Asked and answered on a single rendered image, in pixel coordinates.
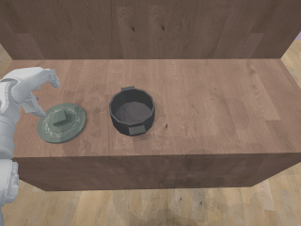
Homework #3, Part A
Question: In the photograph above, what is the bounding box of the table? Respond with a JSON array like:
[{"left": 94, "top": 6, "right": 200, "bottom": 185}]
[{"left": 0, "top": 0, "right": 301, "bottom": 192}]

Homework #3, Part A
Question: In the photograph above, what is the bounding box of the left robot upper arm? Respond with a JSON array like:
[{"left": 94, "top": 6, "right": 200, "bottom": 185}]
[{"left": 0, "top": 159, "right": 19, "bottom": 226}]

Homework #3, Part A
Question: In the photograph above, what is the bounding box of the lid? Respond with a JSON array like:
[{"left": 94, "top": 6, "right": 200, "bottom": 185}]
[{"left": 37, "top": 103, "right": 87, "bottom": 144}]

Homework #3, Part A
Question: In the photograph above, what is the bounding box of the pot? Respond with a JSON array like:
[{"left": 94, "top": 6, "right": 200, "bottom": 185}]
[{"left": 109, "top": 86, "right": 155, "bottom": 137}]

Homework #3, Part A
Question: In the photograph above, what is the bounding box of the robot left forearm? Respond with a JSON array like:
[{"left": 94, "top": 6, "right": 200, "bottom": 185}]
[{"left": 0, "top": 76, "right": 31, "bottom": 160}]

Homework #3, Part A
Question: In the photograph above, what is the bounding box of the left robot hand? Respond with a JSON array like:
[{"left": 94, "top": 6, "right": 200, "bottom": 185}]
[{"left": 3, "top": 67, "right": 60, "bottom": 117}]

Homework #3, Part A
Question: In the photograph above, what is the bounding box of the knob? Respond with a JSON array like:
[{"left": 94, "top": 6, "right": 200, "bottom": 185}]
[{"left": 51, "top": 109, "right": 68, "bottom": 126}]

